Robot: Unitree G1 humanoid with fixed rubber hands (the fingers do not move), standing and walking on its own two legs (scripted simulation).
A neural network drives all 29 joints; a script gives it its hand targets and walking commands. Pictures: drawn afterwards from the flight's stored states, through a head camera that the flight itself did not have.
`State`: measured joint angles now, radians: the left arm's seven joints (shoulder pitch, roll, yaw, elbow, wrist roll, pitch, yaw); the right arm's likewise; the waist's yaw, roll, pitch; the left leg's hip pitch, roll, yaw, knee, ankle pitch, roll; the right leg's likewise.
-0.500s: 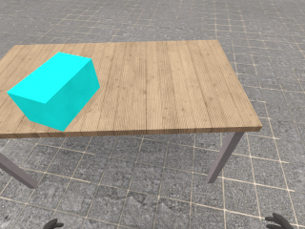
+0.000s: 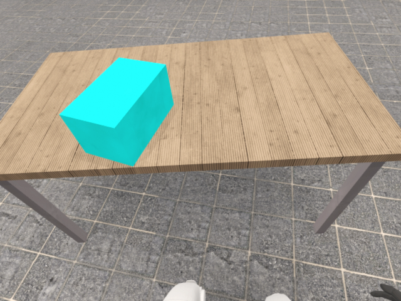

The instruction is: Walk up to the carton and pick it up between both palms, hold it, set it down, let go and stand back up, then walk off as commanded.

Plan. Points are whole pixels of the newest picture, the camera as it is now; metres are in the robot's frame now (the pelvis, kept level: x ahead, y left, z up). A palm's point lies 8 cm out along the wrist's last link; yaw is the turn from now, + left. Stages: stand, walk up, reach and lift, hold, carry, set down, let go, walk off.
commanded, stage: walk up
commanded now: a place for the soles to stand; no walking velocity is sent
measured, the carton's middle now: (125, 108) +0.62 +0.27 +0.01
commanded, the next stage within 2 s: none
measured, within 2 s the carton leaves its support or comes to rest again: neither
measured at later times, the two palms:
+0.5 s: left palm out of the picture +0.01 +0.45 -0.05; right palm out of the picture +0.15 -0.18 -0.07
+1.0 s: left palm out of the picture +0.13 +0.57 -0.07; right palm (259, 282) +0.18 -0.07 -0.06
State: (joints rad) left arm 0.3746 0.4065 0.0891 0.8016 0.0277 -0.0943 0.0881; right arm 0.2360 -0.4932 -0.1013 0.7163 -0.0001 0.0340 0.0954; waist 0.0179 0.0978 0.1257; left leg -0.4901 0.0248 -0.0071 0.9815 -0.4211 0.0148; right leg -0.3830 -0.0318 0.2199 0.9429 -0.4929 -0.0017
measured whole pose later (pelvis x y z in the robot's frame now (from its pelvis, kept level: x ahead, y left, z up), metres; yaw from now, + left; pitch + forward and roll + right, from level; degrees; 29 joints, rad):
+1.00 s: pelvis +0.08 +0.24 +0.02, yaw +7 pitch +0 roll -1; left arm 0.25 0.42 0.09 0.82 0.02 -0.06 0.04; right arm 0.34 -0.36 -0.12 0.72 0.00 -0.03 0.03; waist -0.01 -0.01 0.08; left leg -0.31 -0.02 0.04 0.84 -0.52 0.05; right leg -0.59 -0.01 0.03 1.03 -0.40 -0.02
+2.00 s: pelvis +0.15 +0.29 +0.01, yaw +5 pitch -6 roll +0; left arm 0.23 0.42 0.08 0.82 0.01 0.00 0.04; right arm 0.28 -0.37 -0.10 0.72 0.00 0.00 0.00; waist -0.01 -0.02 0.20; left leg -0.50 0.05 0.07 0.86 -0.26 0.04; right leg -0.41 0.01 0.05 1.06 -0.53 -0.03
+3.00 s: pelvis +0.15 +0.31 +0.03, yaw +3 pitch +1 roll -1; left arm 0.28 0.42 0.08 0.85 0.03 -0.08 0.02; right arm 0.25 -0.37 -0.10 0.73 0.00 -0.03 0.01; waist -0.01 0.02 0.03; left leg -0.39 0.03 0.05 0.79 -0.41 0.03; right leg -0.41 0.02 0.08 0.76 -0.37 0.02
